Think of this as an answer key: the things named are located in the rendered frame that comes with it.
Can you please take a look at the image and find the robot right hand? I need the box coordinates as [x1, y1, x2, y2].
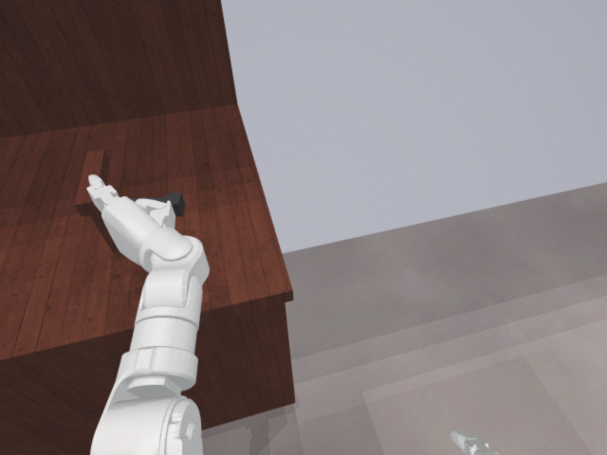
[451, 428, 499, 455]

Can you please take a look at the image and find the left robot upper arm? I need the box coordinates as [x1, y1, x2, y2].
[92, 395, 203, 455]

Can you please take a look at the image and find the robot left hand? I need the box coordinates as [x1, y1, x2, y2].
[86, 174, 175, 266]

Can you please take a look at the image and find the robot left forearm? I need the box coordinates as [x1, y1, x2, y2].
[90, 227, 210, 455]

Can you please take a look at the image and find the tap lever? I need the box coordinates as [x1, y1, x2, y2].
[131, 192, 186, 217]

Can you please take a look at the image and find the counter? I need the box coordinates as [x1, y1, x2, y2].
[0, 0, 295, 455]

